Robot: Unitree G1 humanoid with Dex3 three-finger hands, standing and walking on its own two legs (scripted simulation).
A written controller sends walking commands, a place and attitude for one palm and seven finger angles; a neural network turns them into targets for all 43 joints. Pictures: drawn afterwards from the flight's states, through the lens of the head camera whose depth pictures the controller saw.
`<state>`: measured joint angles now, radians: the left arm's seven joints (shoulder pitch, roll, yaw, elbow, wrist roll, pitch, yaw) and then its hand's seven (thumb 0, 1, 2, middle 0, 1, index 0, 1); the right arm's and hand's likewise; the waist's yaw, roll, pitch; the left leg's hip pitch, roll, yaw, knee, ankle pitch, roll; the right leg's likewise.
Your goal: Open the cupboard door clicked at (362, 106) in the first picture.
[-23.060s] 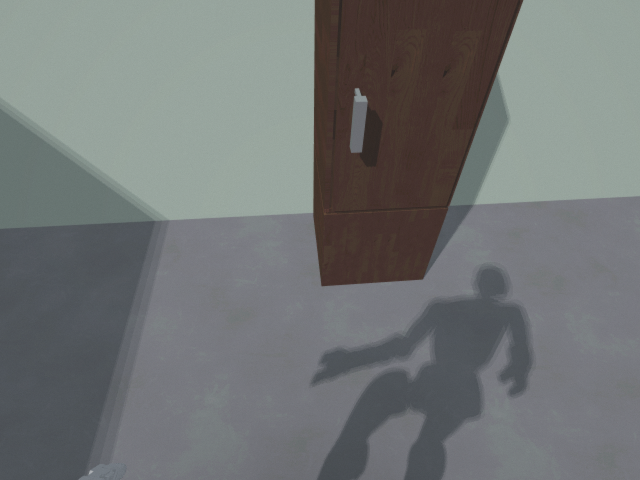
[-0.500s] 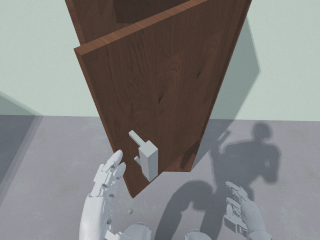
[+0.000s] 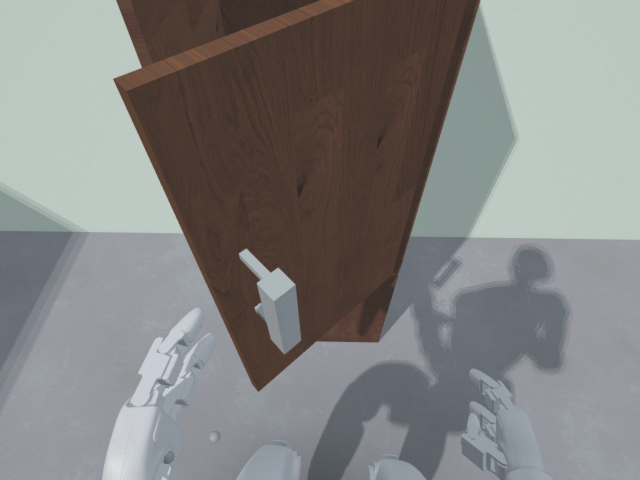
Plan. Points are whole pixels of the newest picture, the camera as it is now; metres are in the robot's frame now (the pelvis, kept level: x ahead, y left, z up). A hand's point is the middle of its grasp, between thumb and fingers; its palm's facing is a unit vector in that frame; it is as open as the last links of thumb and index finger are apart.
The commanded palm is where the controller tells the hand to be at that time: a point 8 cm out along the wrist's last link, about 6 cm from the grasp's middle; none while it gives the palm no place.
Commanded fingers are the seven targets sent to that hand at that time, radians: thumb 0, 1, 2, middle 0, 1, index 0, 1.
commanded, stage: draw the hand back to the body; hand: left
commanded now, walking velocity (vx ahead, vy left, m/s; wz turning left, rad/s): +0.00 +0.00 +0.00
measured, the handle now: (268, 301) +0.30 +0.09 +0.08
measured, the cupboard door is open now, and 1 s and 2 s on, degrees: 44 44 44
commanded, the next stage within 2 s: step back with the hand held close in 1.50 s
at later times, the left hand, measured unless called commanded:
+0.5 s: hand (113, 397) +0.17 +0.18 +0.15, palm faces +0.08 -0.98 -0.20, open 15.9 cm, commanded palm +0.14 +0.24 +0.18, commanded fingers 0.00 -0.15 0.45 -0.16 -0.30 -0.16 -0.30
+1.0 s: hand out of the picture +0.21 +0.27 +0.23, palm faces +0.35 -0.85 -0.39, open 10.5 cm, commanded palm +0.17 +0.32 +0.26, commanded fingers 0.00 0.73 0.82 -0.19 -0.30 -0.19 -0.30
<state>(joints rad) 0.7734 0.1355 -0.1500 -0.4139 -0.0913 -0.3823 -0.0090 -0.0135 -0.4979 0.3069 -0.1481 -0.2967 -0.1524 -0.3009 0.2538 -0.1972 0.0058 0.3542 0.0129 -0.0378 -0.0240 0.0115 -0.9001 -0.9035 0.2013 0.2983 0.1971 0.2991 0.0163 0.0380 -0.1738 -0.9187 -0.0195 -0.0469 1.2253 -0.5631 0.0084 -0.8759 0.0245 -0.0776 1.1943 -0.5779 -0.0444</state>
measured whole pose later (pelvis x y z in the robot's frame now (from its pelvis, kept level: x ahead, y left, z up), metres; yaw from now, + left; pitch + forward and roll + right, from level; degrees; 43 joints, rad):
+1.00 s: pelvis +0.03 +0.03 +0.09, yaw -1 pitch -2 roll -1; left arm 0.56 0.35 0.24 -0.49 -0.05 -0.02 0.12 0.00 0.38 0.68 -0.19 -0.30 -0.19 -0.30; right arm 0.23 -0.21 0.07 0.55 0.01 -0.10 -0.09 0.01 -0.90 -0.90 0.20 0.30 0.20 0.30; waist 0.06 0.05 -0.03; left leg -0.20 -0.05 0.00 0.56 -0.32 0.05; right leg -0.16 0.00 -0.01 0.51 -0.31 0.01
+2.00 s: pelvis +0.00 +0.02 +0.10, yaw -3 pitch +0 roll -1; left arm 0.57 0.43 0.38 -0.49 -0.05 -0.14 0.12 0.01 0.88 0.90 -0.21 -0.30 -0.22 -0.30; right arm 0.17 -0.24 -0.02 0.55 0.02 0.03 -0.08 0.01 -0.90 -0.90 0.20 0.30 0.20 0.30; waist -0.01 0.01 0.04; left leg -0.25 -0.02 0.02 0.47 -0.22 0.04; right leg -0.22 0.03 0.01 0.43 -0.20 -0.01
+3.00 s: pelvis -0.17 +0.05 +0.09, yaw -2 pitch +5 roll -5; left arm 0.50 0.44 0.46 -0.60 -0.08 -0.25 0.16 0.01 0.89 0.90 -0.21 -0.30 -0.21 -0.30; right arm 0.14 -0.13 0.01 0.64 -0.02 -0.14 -0.03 0.01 -0.90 -0.90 0.20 0.30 0.20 0.30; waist 0.04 -0.01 -0.01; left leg -0.55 0.06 0.05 0.31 0.13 0.04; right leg -0.08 0.07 -0.04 0.56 -0.54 -0.04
